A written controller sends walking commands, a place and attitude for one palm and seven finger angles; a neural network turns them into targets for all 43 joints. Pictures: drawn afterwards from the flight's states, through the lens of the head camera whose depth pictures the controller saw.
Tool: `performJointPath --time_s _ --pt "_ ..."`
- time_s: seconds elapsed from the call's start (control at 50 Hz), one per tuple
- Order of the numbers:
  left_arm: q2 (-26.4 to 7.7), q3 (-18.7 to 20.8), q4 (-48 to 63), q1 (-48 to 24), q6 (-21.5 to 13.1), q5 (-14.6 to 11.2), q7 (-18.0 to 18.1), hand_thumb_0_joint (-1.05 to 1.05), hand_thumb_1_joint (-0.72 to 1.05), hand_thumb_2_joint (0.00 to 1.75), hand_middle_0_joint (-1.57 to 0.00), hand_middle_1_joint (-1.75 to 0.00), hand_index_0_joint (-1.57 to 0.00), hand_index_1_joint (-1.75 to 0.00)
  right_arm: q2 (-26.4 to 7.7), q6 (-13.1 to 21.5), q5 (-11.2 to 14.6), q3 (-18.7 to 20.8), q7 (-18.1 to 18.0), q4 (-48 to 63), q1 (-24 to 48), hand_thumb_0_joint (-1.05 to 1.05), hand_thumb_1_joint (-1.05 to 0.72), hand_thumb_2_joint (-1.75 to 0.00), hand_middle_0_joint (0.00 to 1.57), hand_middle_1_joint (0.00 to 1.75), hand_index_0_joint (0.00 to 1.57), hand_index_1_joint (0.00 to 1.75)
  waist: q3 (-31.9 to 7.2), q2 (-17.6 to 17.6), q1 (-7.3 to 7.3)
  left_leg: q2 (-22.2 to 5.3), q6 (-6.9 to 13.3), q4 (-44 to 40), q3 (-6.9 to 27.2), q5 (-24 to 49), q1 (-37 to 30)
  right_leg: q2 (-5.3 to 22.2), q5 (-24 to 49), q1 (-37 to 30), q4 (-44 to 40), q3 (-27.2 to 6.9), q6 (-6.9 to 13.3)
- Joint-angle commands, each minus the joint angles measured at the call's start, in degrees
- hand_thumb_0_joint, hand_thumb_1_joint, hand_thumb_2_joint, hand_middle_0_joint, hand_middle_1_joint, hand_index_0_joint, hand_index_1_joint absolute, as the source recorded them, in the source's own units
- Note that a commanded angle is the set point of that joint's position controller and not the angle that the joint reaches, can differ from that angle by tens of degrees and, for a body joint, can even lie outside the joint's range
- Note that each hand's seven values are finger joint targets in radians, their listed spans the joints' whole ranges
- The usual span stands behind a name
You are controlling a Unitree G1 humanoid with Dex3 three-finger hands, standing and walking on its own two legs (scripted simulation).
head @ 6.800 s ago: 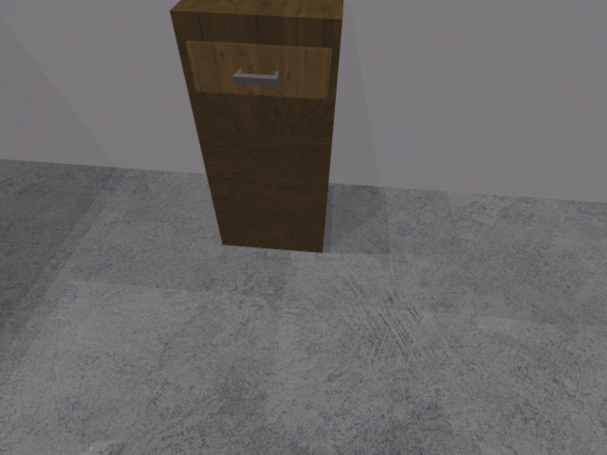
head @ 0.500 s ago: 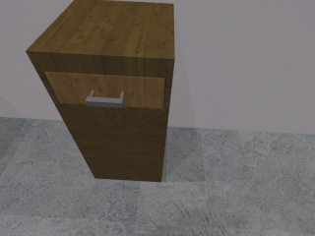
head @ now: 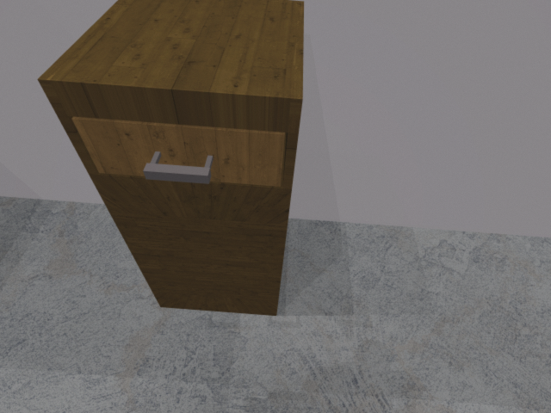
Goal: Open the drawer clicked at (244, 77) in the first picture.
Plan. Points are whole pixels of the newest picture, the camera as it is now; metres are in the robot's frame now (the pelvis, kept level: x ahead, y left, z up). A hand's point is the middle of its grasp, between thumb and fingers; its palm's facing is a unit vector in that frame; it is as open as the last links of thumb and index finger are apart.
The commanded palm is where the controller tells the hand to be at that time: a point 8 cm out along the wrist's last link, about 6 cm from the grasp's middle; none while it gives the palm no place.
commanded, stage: come to a stop and stand still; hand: left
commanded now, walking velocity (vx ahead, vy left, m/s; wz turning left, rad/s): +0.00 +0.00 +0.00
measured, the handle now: (180, 165) +0.53 +0.22 +0.02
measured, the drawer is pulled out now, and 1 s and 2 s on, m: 0.00 0.00 0.00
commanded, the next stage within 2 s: look again from close up in 1.26 s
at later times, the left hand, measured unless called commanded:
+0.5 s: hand out of the picture +0.02 +0.21 -0.16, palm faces +0.00 -0.97 -0.25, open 7.3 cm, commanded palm none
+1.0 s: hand out of the picture +0.05 +0.17 -0.17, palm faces +0.01 -0.98 -0.20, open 7.3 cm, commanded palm none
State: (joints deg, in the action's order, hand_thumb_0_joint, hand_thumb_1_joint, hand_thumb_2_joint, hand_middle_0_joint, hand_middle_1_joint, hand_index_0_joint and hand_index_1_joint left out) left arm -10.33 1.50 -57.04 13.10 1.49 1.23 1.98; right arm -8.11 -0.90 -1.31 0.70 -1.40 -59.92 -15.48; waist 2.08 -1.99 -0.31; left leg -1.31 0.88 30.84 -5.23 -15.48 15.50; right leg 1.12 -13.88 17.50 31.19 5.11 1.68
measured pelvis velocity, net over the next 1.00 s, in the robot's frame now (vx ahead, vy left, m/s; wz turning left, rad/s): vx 0.06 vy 0.01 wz -0.01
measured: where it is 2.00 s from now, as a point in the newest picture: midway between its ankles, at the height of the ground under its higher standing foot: outside the picture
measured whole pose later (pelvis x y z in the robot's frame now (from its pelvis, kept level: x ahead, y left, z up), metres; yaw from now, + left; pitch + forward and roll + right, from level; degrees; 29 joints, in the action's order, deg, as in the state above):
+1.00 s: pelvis +0.06 +0.01 +0.01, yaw +0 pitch +0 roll +1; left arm -7.9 -1.1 -65.1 16.2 -1.1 0.7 1.9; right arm -8.8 1.5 -1.1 -1.8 -1.9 -65.4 -15.9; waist 1.5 0.8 -0.2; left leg -0.2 0.9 23.0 -5.5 -16.5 6.6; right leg 1.4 -16.1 9.9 26.0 4.4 0.7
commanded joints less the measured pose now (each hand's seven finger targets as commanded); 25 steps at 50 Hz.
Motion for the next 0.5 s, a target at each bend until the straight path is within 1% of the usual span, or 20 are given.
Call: performJointPath --time_s 0.0,0.04,0.08,0.1,0.12,0.14,0.16,0.18,0.2,0.22,0.24,0.26,0.28,0.32,0.36,0.38,0.4,0.46,0.48 --pt "-3.30 0.53 1.91 4.86 -1.22 -0.12 -0.16 0.00 0.90 0.90 -0.20 -0.30 -0.20 -0.30 -5.84 1.39 0.28 0.79 -0.03 2.52 -2.26 0.00 -0.90 -0.90 0.20 0.30 0.20 0.30 -1.23 5.68 -1.12 -6.81 2.49 -11.83 8.60 -0.37 4.45 3.97 0.92 -5.50 -6.11 -5.34 0.13" --pt "-3.42 0.37 1.28 5.40 -1.48 -0.14 -0.25 0.00 0.90 0.90 -0.20 -0.30 -0.20 -0.30 -5.68 1.50 0.28 0.66 0.00 2.48 -2.29 0.00 -0.90 -0.90 0.20 0.30 0.20 0.30 -1.28 5.05 -1.00 -6.24 2.13 -12.06 8.07 -1.84 4.04 4.41 0.80 -5.82 -7.38 -5.76 0.19" --pt "-3.41 0.15 0.66 5.72 -1.66 -0.10 -0.29 0.00 0.90 0.90 -0.20 -0.30 -0.20 -0.30 -5.50 1.50 0.34 0.49 0.00 2.10 -2.68 0.00 -0.90 -0.90 0.20 0.30 0.20 0.30 -0.72 3.13 -0.67 -5.86 1.88 -12.26 7.90 -2.15 2.94 4.65 0.44 -5.15 -8.86 -6.30 0.28" --pt "-5.82 -0.31 -1.92 11.12 -1.90 -0.31 2.05 0.00 0.90 0.90 -0.20 -0.30 -0.20 -0.30 -9.39 1.62 1.03 1.59 0.39 5.72 4.14 0.00 -0.90 -0.90 0.20 0.30 0.20 0.30 0.17 9.04 -2.99 -5.34 -1.39 -0.36 2.09 -1.46 1.07 7.94 5.84 -3.43 -8.68 -7.93 0.55" --pt "-9.27 -0.28 1.35 5.85 -2.57 -0.18 1.21 0.00 0.90 0.90 -0.20 -0.30 -0.20 -0.30 -5.17 0.67 0.55 0.78 1.00 6.77 0.28 0.00 -0.90 -0.90 0.20 0.30 0.20 0.30 -2.58 6.05 0.92 -0.78 -1.42 1.78 2.88 -7.74 0.99 11.33 -14.43 0.84 -13.14 -14.40 3.24" --pt "-9.66 0.37 2.35 3.51 -2.69 -0.05 0.75 0.00 0.90 0.90 -0.20 -0.30 -0.20 -0.30 -4.84 0.71 0.12 0.80 1.08 6.05 -2.52 0.00 -0.90 -0.90 0.20 0.30 0.20 0.30 -0.72 5.37 2.29 -0.90 -0.76 1.11 3.15 -6.06 -1.57 12.12 -20.88 6.35 -14.46 -15.10 4.55" --pt "-9.27 0.20 2.54 2.27 -2.91 -0.02 0.65 0.00 0.90 0.90 -0.20 -0.30 -0.20 -0.30 -4.77 0.96 0.11 0.70 1.23 5.36 -5.38 0.00 -0.90 -0.90 0.20 0.30 0.20 0.30 -1.61 4.50 3.50 -1.76 -0.35 -0.91 3.49 -3.73 -3.55 10.51 -18.55 7.05 -13.05 -12.52 4.30" --pt "-8.36 -0.12 2.65 2.12 -2.86 -0.06 0.48 0.00 0.90 0.90 -0.20 -0.30 -0.20 -0.30 -4.80 1.09 0.00 0.56 1.30 5.47 -6.78 0.00 -0.90 -0.90 0.20 0.30 0.20 0.30 -1.31 5.63 3.56 -2.40 0.39 -3.57 4.53 -3.68 -4.02 8.06 -16.07 7.04 -10.73 -9.71 3.33" --pt "-7.21 -0.32 2.35 2.43 -2.70 -0.21 0.32 0.00 0.90 0.90 -0.20 -0.30 -0.20 -0.30 -5.79 1.30 0.00 0.50 1.20 5.77 -6.50 0.00 -0.90 -0.90 0.20 0.30 0.20 0.30 0.38 5.56 3.09 -3.92 1.26 -6.99 7.24 -6.10 -0.59 5.73 -14.79 5.71 -8.63 -7.70 2.25" --pt "-6.01 -0.56 2.04 3.42 -2.50 -0.20 0.17 0.00 0.90 0.90 -0.20 -0.30 -0.20 -0.30 -6.71 1.44 -0.04 0.47 1.09 6.13 -5.22 0.00 -0.90 -0.90 0.20 0.30 0.20 0.30 2.21 4.90 2.16 -5.15 2.01 -10.34 9.33 -9.13 3.19 4.20 -12.57 3.59 -7.02 -6.18 1.46" --pt "-5.09 -0.90 1.53 4.53 -2.47 -0.17 0.02 0.00 0.90 0.90 -0.20 -0.30 -0.20 -0.30 -7.35 1.61 0.06 0.43 1.01 6.63 -3.96 0.00 -0.90 -0.90 0.20 0.30 0.20 0.30 3.80 4.12 1.19 -5.73 2.47 -12.64 10.63 -10.93 5.84 3.46 -9.71 1.25 -6.17 -5.49 1.03" --pt "-4.41 -1.17 0.87 5.60 -2.46 -0.15 -0.10 0.00 0.90 0.90 -0.20 -0.30 -0.20 -0.30 -7.93 1.72 0.13 0.33 0.92 6.85 -3.28 0.00 -0.90 -0.90 0.20 0.30 0.20 0.30 4.90 2.68 0.69 -5.91 2.62 -13.95 11.04 -12.01 7.30 3.21 -7.86 -0.14 -5.79 -5.29 0.87" --pt "-4.17 -1.18 0.33 6.23 -2.46 -0.09 -0.23 0.00 0.90 0.90 -0.20 -0.30 -0.20 -0.30 -7.87 1.98 0.01 0.23 0.86 6.56 -3.50 0.00 -0.90 -0.90 0.20 0.30 0.20 0.30 4.67 3.87 0.41 -6.05 2.79 -15.32 11.15 -11.48 7.40 3.14 -5.63 -1.56 -5.02 -4.80 0.88" --pt "-3.70 -1.45 -0.49 7.17 -2.58 -0.29 -0.29 0.00 0.90 0.90 -0.20 -0.30 -0.20 -0.30 -8.33 2.26 0.13 -0.09 0.74 5.86 -3.58 0.00 -0.90 -0.90 0.20 0.30 0.20 0.30 4.22 1.90 -0.03 -5.82 2.79 -15.78 10.73 -10.46 6.87 3.40 -3.35 -3.37 -5.35 -5.09 0.58" --pt "-3.71 -1.58 -0.99 7.50 -2.84 -0.45 -0.26 0.00 0.90 0.90 -0.20 -0.30 -0.20 -0.30 -8.05 2.48 0.27 -0.40 0.67 4.96 -3.92 0.00 -0.90 -0.90 0.20 0.30 0.20 0.30 3.60 0.62 0.06 -5.10 2.63 -14.82 9.39 -6.41 4.44 4.26 -1.62 -3.68 -6.75 -6.07 0.57" --pt "-3.97 -1.60 -1.22 7.04 -2.85 -0.48 -0.27 0.00 0.90 0.90 -0.20 -0.30 -0.20 -0.30 -7.66 2.57 0.25 -0.55 0.65 4.24 -4.55 0.00 -0.90 -0.90 0.20 0.30 0.20 0.30 3.64 0.47 0.25 -4.99 2.55 -15.04 9.19 -5.12 3.75 4.29 -1.14 -3.83 -6.79 -5.92 0.54" --pt "-3.85 -1.59 -1.37 7.10 -2.89 -0.56 -0.23 0.00 0.90 0.90 -0.20 -0.30 -0.20 -0.30 -7.87 2.67 0.25 -0.73 0.63 3.76 -4.74 0.00 -0.90 -0.90 0.20 0.30 0.20 0.30 3.08 1.04 0.19 -4.99 2.49 -14.92 8.93 -3.76 2.95 4.47 -0.38 -4.15 -6.87 -6.02 0.49" --pt "-4.03 -1.62 -2.14 7.00 -3.16 -0.74 -0.15 0.00 0.90 0.90 -0.20 -0.30 -0.20 -0.30 -7.48 2.98 0.35 -1.06 0.51 2.21 -5.13 0.00 -0.90 -0.90 0.20 0.30 0.20 0.30 0.81 0.15 0.32 -4.72 2.27 -13.23 7.53 2.92 -0.29 5.20 3.03 -5.42 -7.32 -6.23 0.29" --pt "-4.11 -1.59 -2.36 6.85 -3.19 -0.75 -0.11 0.00 0.90 0.90 -0.20 -0.30 -0.20 -0.30 -7.22 3.10 0.36 -1.14 0.46 1.65 -5.50 0.00 -0.90 -0.90 0.20 0.30 0.20 0.30 0.21 0.73 0.29 -4.80 2.27 -13.32 7.52 4.66 -1.10 5.21 3.85 -5.99 -7.13 -5.99 0.24"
